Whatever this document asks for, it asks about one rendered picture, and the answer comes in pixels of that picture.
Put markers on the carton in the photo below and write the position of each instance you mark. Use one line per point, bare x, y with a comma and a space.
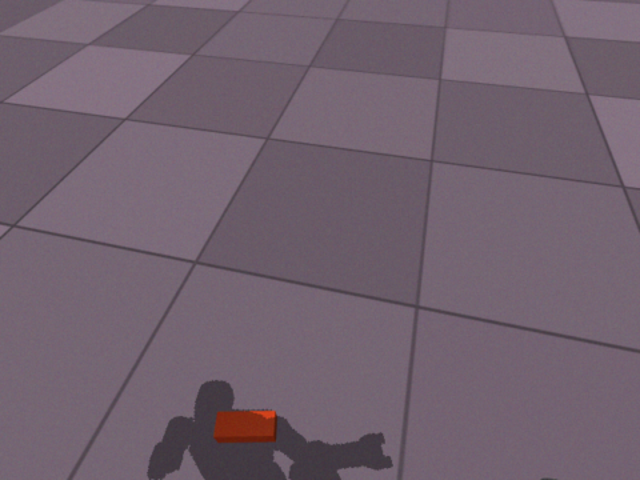
245, 426

